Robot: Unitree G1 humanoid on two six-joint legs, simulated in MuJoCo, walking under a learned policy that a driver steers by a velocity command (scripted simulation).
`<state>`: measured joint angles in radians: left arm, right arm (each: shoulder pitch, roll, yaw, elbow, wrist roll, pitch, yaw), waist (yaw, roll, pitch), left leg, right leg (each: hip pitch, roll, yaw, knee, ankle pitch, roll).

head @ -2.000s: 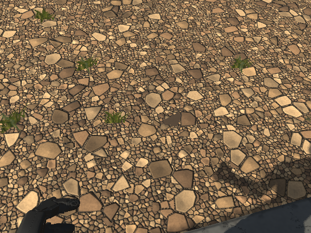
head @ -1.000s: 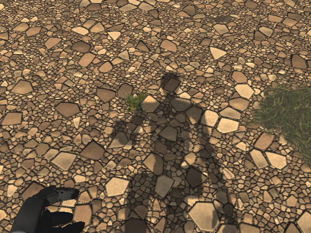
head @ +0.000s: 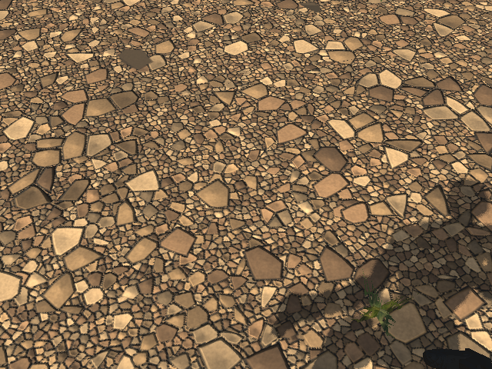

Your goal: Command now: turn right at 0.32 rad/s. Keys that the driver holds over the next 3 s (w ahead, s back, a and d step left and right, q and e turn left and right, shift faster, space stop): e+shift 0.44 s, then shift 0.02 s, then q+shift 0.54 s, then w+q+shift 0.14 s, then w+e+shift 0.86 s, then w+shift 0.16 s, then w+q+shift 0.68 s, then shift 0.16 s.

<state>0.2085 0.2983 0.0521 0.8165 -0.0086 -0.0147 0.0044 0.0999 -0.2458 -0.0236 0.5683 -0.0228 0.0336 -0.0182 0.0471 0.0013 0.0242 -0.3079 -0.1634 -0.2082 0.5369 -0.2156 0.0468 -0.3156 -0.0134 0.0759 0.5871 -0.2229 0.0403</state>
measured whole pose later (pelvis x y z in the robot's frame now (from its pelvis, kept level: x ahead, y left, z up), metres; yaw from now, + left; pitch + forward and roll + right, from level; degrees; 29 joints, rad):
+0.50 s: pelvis +0.00 +0.01 +0.01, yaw -24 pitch +1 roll +0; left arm 0.18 0.37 0.12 0.67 -0.03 0.05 0.04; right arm 0.17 -0.27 -0.08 0.65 -0.02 0.00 -0.02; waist 0.00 -0.04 0.04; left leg -0.19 -0.05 -0.01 0.41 -0.24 0.05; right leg -0.55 0.09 0.18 1.08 -0.41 0.07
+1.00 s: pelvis -0.02 -0.02 +0.01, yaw -8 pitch +2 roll -1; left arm 0.11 0.25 0.07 0.68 0.01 0.02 0.05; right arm 0.22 -0.33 -0.10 0.67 0.03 0.07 0.00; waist -0.02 0.03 0.07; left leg -0.54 0.06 0.01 1.00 -0.37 -0.11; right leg -0.17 -0.04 -0.13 0.41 -0.27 0.00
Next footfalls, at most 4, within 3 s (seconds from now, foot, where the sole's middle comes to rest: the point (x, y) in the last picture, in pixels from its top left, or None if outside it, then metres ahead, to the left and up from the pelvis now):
0.36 left None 0.06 0.09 -0.77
0.74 right None -0.03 -0.14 -0.77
1.20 left None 0.04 0.14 -0.77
1.66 right None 0.44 0.04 -0.77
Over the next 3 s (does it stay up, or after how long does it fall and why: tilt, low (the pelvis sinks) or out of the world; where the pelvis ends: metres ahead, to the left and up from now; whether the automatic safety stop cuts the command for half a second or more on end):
stays up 1.41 -0.34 -0.03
